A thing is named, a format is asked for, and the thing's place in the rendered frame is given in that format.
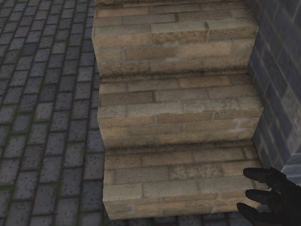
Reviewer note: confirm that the right robot hand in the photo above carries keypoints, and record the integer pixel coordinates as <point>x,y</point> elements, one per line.
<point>286,205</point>

